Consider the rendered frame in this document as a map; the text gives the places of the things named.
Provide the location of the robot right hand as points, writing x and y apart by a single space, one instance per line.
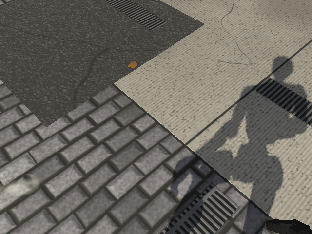
283 226

